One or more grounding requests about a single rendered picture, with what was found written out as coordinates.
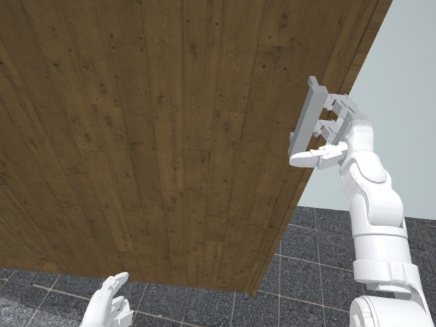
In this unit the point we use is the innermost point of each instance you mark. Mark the robot right upper arm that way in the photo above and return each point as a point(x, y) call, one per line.
point(373, 311)

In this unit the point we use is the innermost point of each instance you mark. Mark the wardrobe door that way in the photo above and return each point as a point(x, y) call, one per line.
point(151, 136)
point(16, 241)

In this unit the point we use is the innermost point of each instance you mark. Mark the robot right hand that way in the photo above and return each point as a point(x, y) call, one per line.
point(356, 134)

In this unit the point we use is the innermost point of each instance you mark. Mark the handle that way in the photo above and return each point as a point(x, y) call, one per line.
point(314, 103)

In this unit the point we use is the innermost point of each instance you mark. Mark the robot left hand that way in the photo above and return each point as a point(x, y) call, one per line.
point(103, 308)

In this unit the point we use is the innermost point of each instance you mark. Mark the robot right forearm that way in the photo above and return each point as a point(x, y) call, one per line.
point(383, 259)

